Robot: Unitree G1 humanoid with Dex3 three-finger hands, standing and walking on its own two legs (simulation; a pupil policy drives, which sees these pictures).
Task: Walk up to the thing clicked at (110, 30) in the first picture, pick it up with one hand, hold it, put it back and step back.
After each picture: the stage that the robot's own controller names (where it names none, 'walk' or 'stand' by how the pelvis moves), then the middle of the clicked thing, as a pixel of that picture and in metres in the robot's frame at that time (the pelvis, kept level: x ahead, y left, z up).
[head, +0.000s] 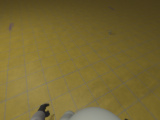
stand; (109, 32) +2.22 -0.54 -0.72
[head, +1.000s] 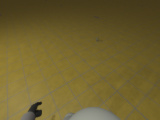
walk; (97, 39) +2.11 -0.06 -0.68
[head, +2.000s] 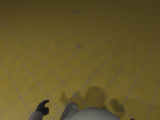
walk; (77, 46) +1.43 +0.35 -0.71
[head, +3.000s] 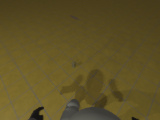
walk; (73, 64) +0.92 +0.34 -0.72
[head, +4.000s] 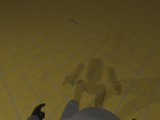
walk; (71, 83) +0.54 +0.27 -0.71
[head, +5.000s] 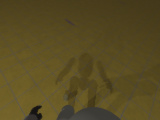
stand; (65, 97) +0.33 +0.21 -0.70
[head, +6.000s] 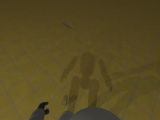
stand; (64, 103) +0.28 +0.24 -0.72
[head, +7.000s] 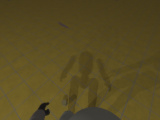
stand; (64, 103) +0.28 +0.25 -0.72
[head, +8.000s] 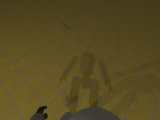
stand; (65, 104) +0.27 +0.23 -0.73
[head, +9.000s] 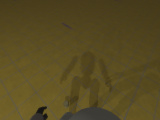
stand; (66, 104) +0.27 +0.23 -0.73
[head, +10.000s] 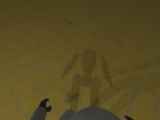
go down; (67, 100) +0.28 +0.23 -0.72
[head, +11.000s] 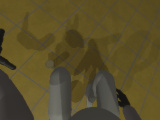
go down; (50, 64) +0.35 +0.27 -0.29
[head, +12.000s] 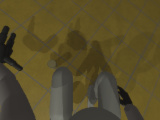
close in; (52, 64) +0.35 +0.27 -0.29
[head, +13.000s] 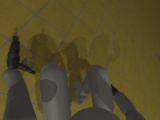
close in; (28, 65) +0.33 +0.29 -0.22
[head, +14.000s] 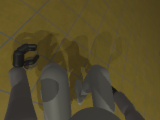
close; (29, 64) +0.33 +0.29 -0.22
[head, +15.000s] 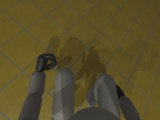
lift; (54, 67) +0.34 +0.27 -0.29
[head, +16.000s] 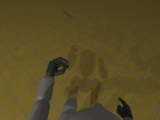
close; (66, 94) +0.32 +0.21 -0.62
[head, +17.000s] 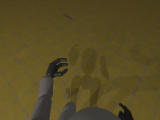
go down; (66, 96) +0.31 +0.23 -0.67
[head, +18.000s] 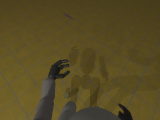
stand; (66, 95) +0.31 +0.22 -0.67
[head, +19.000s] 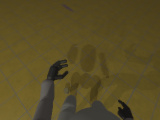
stand; (66, 91) +0.32 +0.22 -0.63
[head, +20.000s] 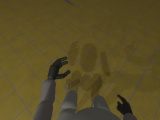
stand; (66, 87) +0.33 +0.22 -0.58
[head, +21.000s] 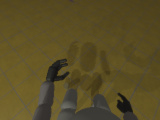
stand; (66, 86) +0.33 +0.22 -0.57
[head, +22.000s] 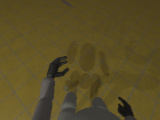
stand; (66, 88) +0.32 +0.22 -0.60
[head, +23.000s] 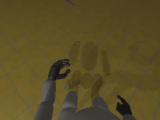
stand; (67, 87) +0.32 +0.22 -0.60
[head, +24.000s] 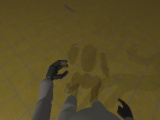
stand; (67, 91) +0.32 +0.22 -0.63
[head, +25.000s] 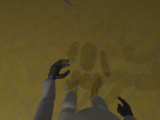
stand; (66, 87) +0.32 +0.22 -0.59
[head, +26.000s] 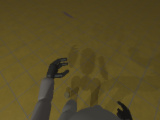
stand; (67, 95) +0.31 +0.21 -0.65
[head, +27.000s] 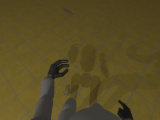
stand; (66, 92) +0.31 +0.22 -0.65
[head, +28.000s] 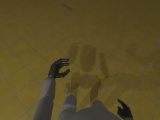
stand; (66, 91) +0.31 +0.22 -0.62
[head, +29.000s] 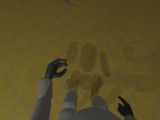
stand; (66, 87) +0.33 +0.22 -0.59
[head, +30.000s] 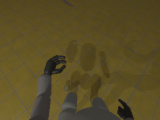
stand; (66, 88) +0.32 +0.22 -0.60
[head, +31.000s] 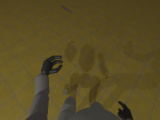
stand; (65, 92) +0.31 +0.22 -0.64
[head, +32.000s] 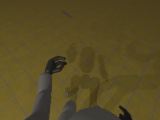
stand; (66, 95) +0.30 +0.22 -0.66
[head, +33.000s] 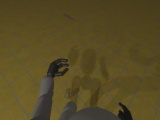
stand; (66, 96) +0.31 +0.22 -0.66
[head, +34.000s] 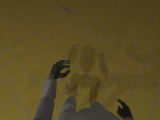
stand; (66, 92) +0.32 +0.22 -0.64
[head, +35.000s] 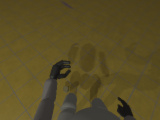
close; (66, 89) +0.32 +0.22 -0.61
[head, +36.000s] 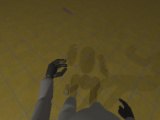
stand; (65, 92) +0.32 +0.22 -0.64
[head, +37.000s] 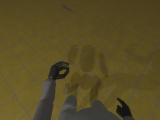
close; (66, 91) +0.32 +0.22 -0.62
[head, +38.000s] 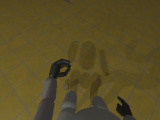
close; (66, 87) +0.32 +0.22 -0.60
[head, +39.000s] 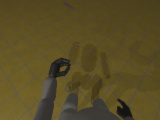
close; (67, 89) +0.32 +0.22 -0.60
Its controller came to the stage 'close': yes
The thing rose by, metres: 0.01
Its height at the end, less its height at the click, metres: +0.00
